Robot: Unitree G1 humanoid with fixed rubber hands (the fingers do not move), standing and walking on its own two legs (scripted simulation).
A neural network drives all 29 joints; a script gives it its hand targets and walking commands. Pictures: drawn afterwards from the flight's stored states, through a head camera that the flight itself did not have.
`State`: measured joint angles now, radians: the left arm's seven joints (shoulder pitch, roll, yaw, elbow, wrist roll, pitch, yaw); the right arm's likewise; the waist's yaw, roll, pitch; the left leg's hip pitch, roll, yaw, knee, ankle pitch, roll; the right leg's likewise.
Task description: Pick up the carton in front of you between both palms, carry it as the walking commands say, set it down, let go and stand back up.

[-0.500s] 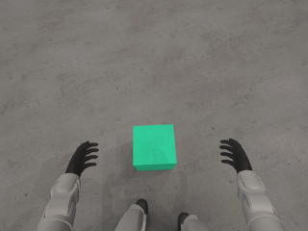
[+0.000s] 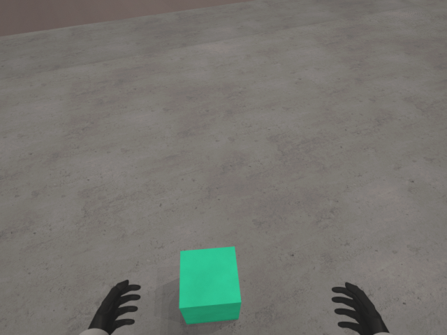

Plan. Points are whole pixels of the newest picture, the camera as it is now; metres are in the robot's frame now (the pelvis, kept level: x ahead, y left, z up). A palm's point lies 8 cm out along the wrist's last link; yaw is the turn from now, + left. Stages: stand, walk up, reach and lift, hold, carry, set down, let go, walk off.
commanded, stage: let go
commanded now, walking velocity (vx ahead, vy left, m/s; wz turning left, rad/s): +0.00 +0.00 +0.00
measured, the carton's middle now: (210, 286) +0.41 +0.08 -0.65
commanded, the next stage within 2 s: stand in 0.24 s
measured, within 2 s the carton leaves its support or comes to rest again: neither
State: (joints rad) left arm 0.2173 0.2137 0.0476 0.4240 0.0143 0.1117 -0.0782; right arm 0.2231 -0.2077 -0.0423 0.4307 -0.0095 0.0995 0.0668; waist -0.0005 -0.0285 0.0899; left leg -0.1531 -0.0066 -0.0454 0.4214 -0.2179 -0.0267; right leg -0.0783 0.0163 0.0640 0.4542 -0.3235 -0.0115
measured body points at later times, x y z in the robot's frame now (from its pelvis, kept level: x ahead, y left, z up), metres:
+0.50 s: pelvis +0.01 +0.02 -0.01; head +0.01 +0.04 +0.44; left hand +0.15 +0.30 -0.10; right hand +0.15 -0.26 -0.09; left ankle +0.01 +0.14 -0.74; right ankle -0.05 -0.11 -0.74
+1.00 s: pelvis -0.01 +0.03 +0.00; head -0.01 +0.04 +0.45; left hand +0.09 +0.32 -0.12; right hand +0.11 -0.26 -0.11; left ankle +0.01 +0.14 -0.74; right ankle -0.05 -0.11 -0.74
